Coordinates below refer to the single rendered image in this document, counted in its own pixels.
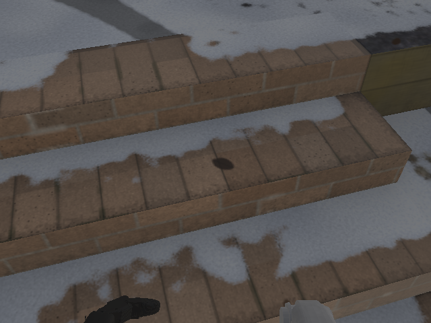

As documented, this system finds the robot left hand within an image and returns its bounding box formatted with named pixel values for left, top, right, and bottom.
left=84, top=295, right=160, bottom=323

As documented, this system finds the robot right thigh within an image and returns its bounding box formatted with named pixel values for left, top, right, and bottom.
left=279, top=300, right=336, bottom=323

